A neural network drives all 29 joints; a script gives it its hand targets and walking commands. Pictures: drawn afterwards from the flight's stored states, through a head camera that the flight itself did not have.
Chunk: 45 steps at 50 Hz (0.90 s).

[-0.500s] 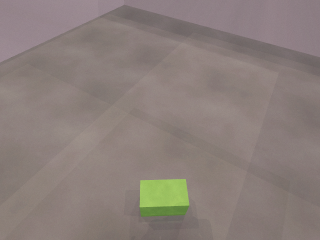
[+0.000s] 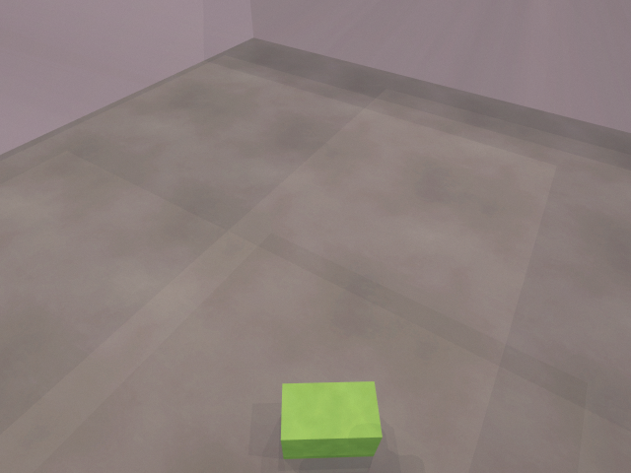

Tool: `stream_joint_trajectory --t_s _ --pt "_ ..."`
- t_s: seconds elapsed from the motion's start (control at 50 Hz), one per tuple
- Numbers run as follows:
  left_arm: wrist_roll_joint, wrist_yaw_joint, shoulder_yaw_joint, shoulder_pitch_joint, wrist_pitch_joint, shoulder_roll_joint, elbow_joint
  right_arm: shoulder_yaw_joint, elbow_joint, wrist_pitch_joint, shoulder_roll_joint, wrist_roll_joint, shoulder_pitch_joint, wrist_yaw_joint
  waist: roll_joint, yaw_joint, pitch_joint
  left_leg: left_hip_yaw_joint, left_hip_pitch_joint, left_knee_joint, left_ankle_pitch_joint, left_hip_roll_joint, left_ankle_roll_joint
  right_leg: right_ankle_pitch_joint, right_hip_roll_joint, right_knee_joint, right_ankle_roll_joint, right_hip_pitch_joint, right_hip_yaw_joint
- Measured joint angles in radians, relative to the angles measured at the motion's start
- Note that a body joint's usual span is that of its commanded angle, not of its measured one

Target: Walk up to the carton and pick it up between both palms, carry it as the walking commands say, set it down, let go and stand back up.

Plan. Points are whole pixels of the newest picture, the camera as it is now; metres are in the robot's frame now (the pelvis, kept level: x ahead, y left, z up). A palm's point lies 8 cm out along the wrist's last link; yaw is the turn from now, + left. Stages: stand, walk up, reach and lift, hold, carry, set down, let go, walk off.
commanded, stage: stand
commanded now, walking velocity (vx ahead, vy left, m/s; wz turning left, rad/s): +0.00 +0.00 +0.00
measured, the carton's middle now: (328, 420) +0.42 -0.05 -0.69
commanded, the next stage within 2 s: reach and lift in 1.02 s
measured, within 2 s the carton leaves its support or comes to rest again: neither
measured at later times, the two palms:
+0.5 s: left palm out of the picture +0.03 +0.20 -0.16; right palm out of the picture +0.02 -0.21 -0.16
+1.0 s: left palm out of the picture +0.03 +0.20 -0.16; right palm out of the picture +0.01 -0.20 -0.16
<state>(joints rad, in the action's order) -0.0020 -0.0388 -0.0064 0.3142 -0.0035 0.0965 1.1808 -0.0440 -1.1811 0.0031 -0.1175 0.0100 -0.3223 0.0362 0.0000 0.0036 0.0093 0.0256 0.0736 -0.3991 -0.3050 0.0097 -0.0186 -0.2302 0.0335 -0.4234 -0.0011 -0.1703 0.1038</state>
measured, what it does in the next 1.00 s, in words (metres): shifts its weight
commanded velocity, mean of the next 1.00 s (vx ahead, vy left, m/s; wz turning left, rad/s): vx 0.00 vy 0.00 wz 0.00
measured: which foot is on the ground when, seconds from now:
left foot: down 0.00-1.00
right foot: down 0.00-1.00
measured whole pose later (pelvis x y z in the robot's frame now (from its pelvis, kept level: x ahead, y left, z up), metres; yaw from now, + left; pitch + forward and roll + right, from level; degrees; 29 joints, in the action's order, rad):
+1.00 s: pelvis +0.05 +0.00 -0.01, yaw +1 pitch -1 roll -1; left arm 0.00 -0.05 -0.01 0.29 -0.01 0.10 1.15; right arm -0.02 -1.17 -0.01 -0.10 0.01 -0.34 0.05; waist 0.02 0.02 -0.02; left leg 0.01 0.04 -0.51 -0.45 -0.01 -0.01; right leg -0.37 0.02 -0.53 -0.01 -0.13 0.12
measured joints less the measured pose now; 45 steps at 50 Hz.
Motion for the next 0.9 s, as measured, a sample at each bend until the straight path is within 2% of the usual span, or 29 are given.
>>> stream_joint_trajectory --t_s 0.48,0.9 --pt "0.01 -0.018 -0.006 -0.035 0.006 0.009 -0.008 0.014 0.012 -0.019 0.008 0.005 0.005 0.016 0.016 0.017 -0.02 -0.016 -0.035 -0.067 -0.107 -0.014 0.009 -0.121 -0.008 -0.083 0.001 0.032 0.016" --pt "0.01 -0.012 -0.006 -0.023 -0.01 0.007 -0.025 0.02 0.014 -0.013 0.011 0.003 -0.01 0.021 0.012 0.016 -0.03 -0.016 -0.043 -0.106 -0.145 -0.016 0.004 -0.152 -0.008 -0.112 -0.005 0.044 0.017"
